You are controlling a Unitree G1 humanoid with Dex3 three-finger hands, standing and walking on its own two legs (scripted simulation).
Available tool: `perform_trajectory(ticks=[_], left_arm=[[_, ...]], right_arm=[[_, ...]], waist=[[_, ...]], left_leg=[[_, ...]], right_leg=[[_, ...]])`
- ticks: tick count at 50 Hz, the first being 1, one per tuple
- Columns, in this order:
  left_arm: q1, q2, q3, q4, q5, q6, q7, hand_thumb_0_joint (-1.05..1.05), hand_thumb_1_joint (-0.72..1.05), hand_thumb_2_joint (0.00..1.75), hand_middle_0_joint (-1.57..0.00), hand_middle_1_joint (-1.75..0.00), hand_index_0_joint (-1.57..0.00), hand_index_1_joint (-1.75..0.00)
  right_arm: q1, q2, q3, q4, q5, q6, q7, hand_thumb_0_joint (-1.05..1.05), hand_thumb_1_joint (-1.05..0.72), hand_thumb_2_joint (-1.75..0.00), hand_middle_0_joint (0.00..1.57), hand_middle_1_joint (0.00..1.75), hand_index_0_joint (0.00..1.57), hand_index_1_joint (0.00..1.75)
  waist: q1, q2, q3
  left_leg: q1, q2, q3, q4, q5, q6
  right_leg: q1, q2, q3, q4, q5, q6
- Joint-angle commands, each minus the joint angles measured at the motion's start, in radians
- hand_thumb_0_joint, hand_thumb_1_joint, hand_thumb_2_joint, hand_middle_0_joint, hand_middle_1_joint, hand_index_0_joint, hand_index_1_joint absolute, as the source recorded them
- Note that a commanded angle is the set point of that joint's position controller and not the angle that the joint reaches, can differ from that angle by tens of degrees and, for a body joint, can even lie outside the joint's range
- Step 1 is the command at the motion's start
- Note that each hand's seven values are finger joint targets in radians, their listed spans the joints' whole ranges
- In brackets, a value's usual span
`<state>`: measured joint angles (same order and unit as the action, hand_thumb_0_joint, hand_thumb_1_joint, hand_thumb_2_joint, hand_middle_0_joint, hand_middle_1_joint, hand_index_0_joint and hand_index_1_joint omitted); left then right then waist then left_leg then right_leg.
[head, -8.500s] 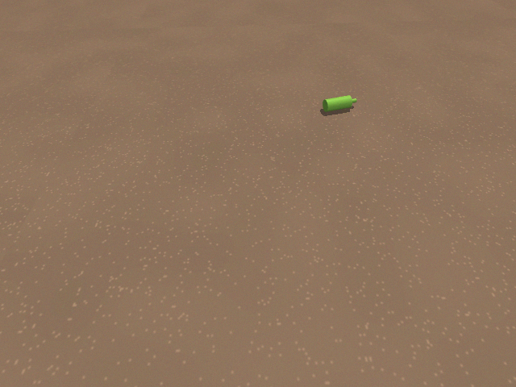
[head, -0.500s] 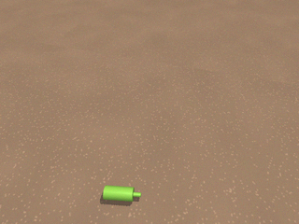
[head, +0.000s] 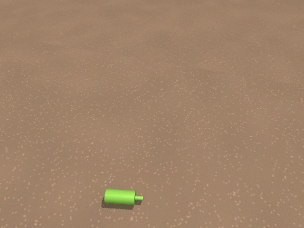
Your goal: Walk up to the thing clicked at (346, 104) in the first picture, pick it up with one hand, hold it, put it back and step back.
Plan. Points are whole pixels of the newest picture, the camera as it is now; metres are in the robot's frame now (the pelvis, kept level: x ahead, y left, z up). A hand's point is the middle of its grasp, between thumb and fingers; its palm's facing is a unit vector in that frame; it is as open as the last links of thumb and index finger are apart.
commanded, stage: stand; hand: left
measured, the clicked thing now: (124, 196) +0.42 +0.21 -0.74
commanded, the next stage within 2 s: none
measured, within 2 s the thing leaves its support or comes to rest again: neither
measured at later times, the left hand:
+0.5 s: hand out of the picture +0.08 +0.25 -0.15, palm faces -0.02 -0.94 -0.35, open 7.4 cm
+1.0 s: hand out of the picture +0.08 +0.25 -0.15, palm faces -0.01 -0.94 -0.35, open 7.4 cm
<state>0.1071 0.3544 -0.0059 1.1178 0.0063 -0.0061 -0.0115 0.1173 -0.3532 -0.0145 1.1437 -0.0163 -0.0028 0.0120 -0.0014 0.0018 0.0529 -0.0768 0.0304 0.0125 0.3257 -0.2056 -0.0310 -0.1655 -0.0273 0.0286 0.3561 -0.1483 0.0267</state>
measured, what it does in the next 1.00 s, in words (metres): stands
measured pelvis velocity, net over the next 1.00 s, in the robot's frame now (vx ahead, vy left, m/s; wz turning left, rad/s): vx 0.01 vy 0.00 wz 0.01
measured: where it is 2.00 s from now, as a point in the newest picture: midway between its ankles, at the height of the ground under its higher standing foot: outside the picture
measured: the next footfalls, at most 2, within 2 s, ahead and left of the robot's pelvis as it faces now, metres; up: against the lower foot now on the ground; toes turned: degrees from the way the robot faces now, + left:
none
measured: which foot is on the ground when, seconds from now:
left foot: down 0.00-1.00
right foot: down 0.00-1.00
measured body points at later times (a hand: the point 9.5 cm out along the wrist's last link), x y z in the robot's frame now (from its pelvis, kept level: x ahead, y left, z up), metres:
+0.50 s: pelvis +0.00 +0.00 +0.00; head +0.01 +0.00 +0.45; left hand +0.08 +0.30 -0.13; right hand +0.08 -0.30 -0.13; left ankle -0.02 +0.14 -0.75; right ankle +0.03 -0.14 -0.75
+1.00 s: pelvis +0.01 +0.00 +0.00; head +0.01 -0.01 +0.45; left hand +0.08 +0.30 -0.13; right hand +0.08 -0.30 -0.14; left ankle -0.02 +0.14 -0.75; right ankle +0.03 -0.14 -0.75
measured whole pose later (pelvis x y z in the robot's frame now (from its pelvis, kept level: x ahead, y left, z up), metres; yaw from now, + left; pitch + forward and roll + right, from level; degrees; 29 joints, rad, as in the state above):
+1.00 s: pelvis +0.01 +0.00 +0.00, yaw +0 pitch -3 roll +0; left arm 0.12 0.35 0.00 1.12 0.01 0.00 -0.01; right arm 0.12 -0.36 -0.01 1.13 -0.02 0.00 0.01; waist 0.00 0.01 0.05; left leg -0.07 0.03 0.00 0.32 -0.21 -0.03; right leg -0.15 -0.03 0.02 0.35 -0.16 0.02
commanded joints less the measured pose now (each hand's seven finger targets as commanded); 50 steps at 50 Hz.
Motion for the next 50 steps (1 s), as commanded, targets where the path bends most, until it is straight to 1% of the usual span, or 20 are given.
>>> perform_trajectory(ticks=[1,2,3,6,7,9,13,20,25,27,28,29,30,36,37,40,42,45,46,50], left_arm=[[-0.038,0.218,0.037,-0.057,0.000,-0.026,0.019,0.00,0.90,0.90,-0.20,-0.30,-0.20,-0.30],[-0.038,0.216,0.036,-0.056,0.000,-0.026,0.018,0.00,0.90,0.90,-0.20,-0.30,-0.20,-0.30],[-0.043,0.223,0.037,-0.058,0.001,-0.025,0.019,0.00,0.90,0.90,-0.20,-0.30,-0.20,-0.30],[-0.045,0.218,0.036,-0.057,0.000,-0.022,0.019,0.00,0.90,0.90,-0.20,-0.30,-0.20,-0.30],[-0.044,0.216,0.037,-0.058,0.001,-0.022,0.019,0.00,0.90,0.90,-0.20,-0.30,-0.20,-0.30],[-0.050,0.222,0.038,-0.057,0.000,-0.022,0.019,0.00,0.90,0.90,-0.20,-0.30,-0.20,-0.30],[-0.047,0.217,0.039,-0.059,0.002,-0.026,0.019,0.00,0.90,0.90,-0.20,-0.30,-0.20,-0.30],[-0.054,0.218,0.041,-0.059,0.000,-0.024,0.019,0.00,0.90,0.90,-0.20,-0.30,-0.20,-0.30],[-0.040,0.220,0.043,-0.053,0.002,-0.022,0.017,0.00,0.90,0.90,-0.20,-0.30,-0.20,-0.30],[-0.044,0.227,0.044,-0.057,0.003,-0.023,0.017,0.00,0.90,0.90,-0.20,-0.30,-0.20,-0.30],[-0.042,0.218,0.043,-0.055,0.003,-0.023,0.017,0.00,0.90,0.90,-0.20,-0.30,-0.20,-0.30],[-0.038,0.221,0.043,-0.056,0.005,-0.024,0.017,0.00,0.90,0.90,-0.20,-0.30,-0.20,-0.30],[-0.045,0.220,0.044,-0.058,0.005,-0.024,0.017,0.00,0.90,0.90,-0.20,-0.30,-0.20,-0.30],[-0.029,0.218,0.044,-0.052,0.002,-0.021,0.016,0.00,0.90,0.90,-0.20,-0.30,-0.20,-0.30],[-0.031,0.222,0.045,-0.053,0.003,-0.022,0.017,0.00,0.90,0.90,-0.20,-0.30,-0.20,-0.30],[-0.037,0.221,0.046,-0.054,0.002,-0.020,0.017,0.00,0.90,0.90,-0.20,-0.30,-0.20,-0.30],[-0.030,0.222,0.045,-0.057,0.002,-0.020,0.018,0.00,0.90,0.90,-0.20,-0.30,-0.20,-0.30],[-0.038,0.223,0.045,-0.058,0.003,-0.021,0.018,0.00,0.90,0.90,-0.20,-0.30,-0.20,-0.30],[-0.036,0.214,0.042,-0.059,0.002,-0.019,0.017,0.00,0.90,0.90,-0.20,-0.30,-0.20,-0.30],[-0.037,0.222,0.044,-0.054,0.002,-0.022,0.019,0.00,0.90,0.90,-0.20,-0.30,-0.20,-0.30]], right_arm=[[-0.036,-0.221,-0.039,-0.058,0.008,-0.020,-0.013,0.00,-0.90,-0.90,0.20,0.30,0.20,0.30],[-0.032,-0.215,-0.036,-0.055,0.008,-0.020,-0.014,0.00,-0.90,-0.90,0.20,0.30,0.20,0.30],[-0.033,-0.217,-0.037,-0.058,0.008,-0.020,-0.014,0.00,-0.90,-0.90,0.20,0.30,0.20,0.30],[-0.045,-0.215,-0.036,-0.058,0.007,-0.019,-0.014,0.00,-0.90,-0.90,0.20,0.30,0.20,0.30],[-0.039,-0.217,-0.037,-0.062,0.006,-0.019,-0.014,0.00,-0.90,-0.90,0.20,0.30,0.20,0.30],[-0.038,-0.208,-0.034,-0.060,0.006,-0.019,-0.013,0.00,-0.90,-0.90,0.20,0.30,0.20,0.30],[-0.048,-0.219,-0.039,-0.067,0.008,-0.018,-0.012,0.00,-0.90,-0.90,0.20,0.30,0.20,0.30],[-0.040,-0.212,-0.035,-0.067,0.007,-0.018,-0.013,0.00,-0.90,-0.90,0.20,0.30,0.20,0.30],[-0.047,-0.217,-0.037,-0.068,0.007,-0.017,-0.013,0.00,-0.90,-0.90,0.20,0.30,0.20,0.30],[-0.039,-0.213,-0.037,-0.070,0.007,-0.018,-0.012,0.00,-0.90,-0.90,0.20,0.30,0.20,0.30],[-0.044,-0.217,-0.036,-0.069,0.007,-0.019,-0.012,0.00,-0.90,-0.90,0.20,0.30,0.20,0.30],[-0.045,-0.213,-0.037,-0.072,0.006,-0.018,-0.012,0.00,-0.90,-0.90,0.20,0.30,0.20,0.30],[-0.035,-0.217,-0.037,-0.072,0.006,-0.019,-0.013,0.00,-0.90,-0.90,0.20,0.30,0.20,0.30],[-0.035,-0.215,-0.033,-0.070,0.007,-0.020,-0.014,0.00,-0.90,-0.90,0.20,0.30,0.20,0.30],[-0.045,-0.213,-0.036,-0.073,0.009,-0.019,-0.015,0.00,-0.90,-0.90,0.20,0.30,0.20,0.30],[-0.025,-0.217,-0.034,-0.069,0.006,-0.019,-0.016,0.00,-0.90,-0.90,0.20,0.30,0.20,0.30],[-0.034,-0.215,-0.034,-0.072,0.006,-0.020,-0.016,0.00,-0.90,-0.90,0.20,0.30,0.20,0.30],[-0.025,-0.212,-0.033,-0.075,0.005,-0.020,-0.016,0.00,-0.90,-0.90,0.20,0.30,0.20,0.30],[-0.024,-0.213,-0.032,-0.073,0.006,-0.020,-0.016,0.00,-0.90,-0.90,0.20,0.30,0.20,0.30],[-0.024,-0.216,-0.034,-0.075,0.006,-0.018,-0.016,0.00,-0.90,-0.90,0.20,0.30,0.20,0.30]], waist=[[-0.003,-0.010,-0.103],[-0.002,-0.014,-0.078],[-0.006,-0.014,-0.085],[0.002,-0.004,-0.062],[-0.002,-0.005,-0.070],[-0.001,-0.017,-0.048],[-0.002,-0.010,-0.075],[-0.004,0.001,-0.058],[0.004,0.000,-0.053],[-0.001,-0.014,-0.058],[0.004,-0.001,-0.048],[0.002,-0.007,-0.061],[-0.006,-0.008,-0.075],[0.005,0.002,-0.064],[0.005,-0.014,-0.067],[0.000,-0.008,-0.046],[0.004,-0.002,-0.065],[-0.002,-0.006,-0.075],[0.000,-0.005,-0.059],[-0.003,-0.016,-0.059]], left_leg=[[0.006,0.107,-0.068,-0.049,0.161,0.041],[-0.009,0.103,-0.068,-0.055,0.144,0.039],[0.002,0.104,-0.066,-0.054,0.149,0.037],[-0.016,0.105,-0.072,-0.063,0.122,0.036],[-0.022,0.106,-0.066,-0.061,0.126,0.038],[-0.033,0.102,-0.068,-0.068,0.091,0.034],[-0.010,0.103,-0.066,-0.058,0.121,0.040],[-0.033,0.103,-0.068,-0.070,0.091,0.038],[-0.034,0.101,-0.071,-0.074,0.054,0.040],[-0.024,0.099,-0.069,-0.073,0.068,0.039],[-0.036,0.099,-0.070,-0.071,0.047,0.041],[-0.020,0.100,-0.069,-0.068,0.059,0.042],[-0.019,0.106,-0.070,-0.065,0.095,0.043],[-0.027,0.105,-0.073,-0.072,0.090,0.041],[-0.007,0.104,-0.075,-0.068,0.101,0.041],[-0.033,0.099,-0.070,-0.073,0.068,0.040],[-0.011,0.102,-0.071,-0.068,0.106,0.039],[-0.013,0.103,-0.069,-0.064,0.121,0.037],[-0.023,0.102,-0.070,-0.069,0.104,0.036],[-0.022,0.105,-0.072,-0.065,0.100,0.041]], right_leg=[[0.058,-0.101,0.063,-0.039,0.183,-0.041],[0.043,-0.098,0.066,-0.050,0.168,-0.038],[0.046,-0.100,0.065,-0.045,0.174,-0.042],[0.037,-0.096,0.063,-0.053,0.129,-0.041],[0.053,-0.099,0.064,-0.051,0.145,-0.042],[0.041,-0.097,0.067,-0.061,0.097,-0.041],[0.051,-0.100,0.066,-0.060,0.149,-0.041],[0.056,-0.097,0.065,-0.063,0.116,-0.042],[0.049,-0.094,0.067,-0.070,0.074,-0.042],[0.041,-0.094,0.067,-0.068,0.074,-0.044],[0.041,-0.092,0.065,-0.073,0.060,-0.040],[0.036,-0.094,0.064,-0.070,0.067,-0.041],[0.057,-0.099,0.065,-0.057,0.119,-0.044],[0.057,-0.096,0.061,-0.054,0.109,-0.042],[0.040,-0.094,0.059,-0.055,0.105,-0.044],[0.041,-0.095,0.066,-0.066,0.081,-0.042],[0.039,-0.098,0.062,-0.056,0.111,-0.045],[0.051,-0.099,0.062,-0.050,0.131,-0.045],[0.042,-0.096,0.060,-0.056,0.110,-0.043],[0.048,-0.097,0.062,-0.058,0.113,-0.042]])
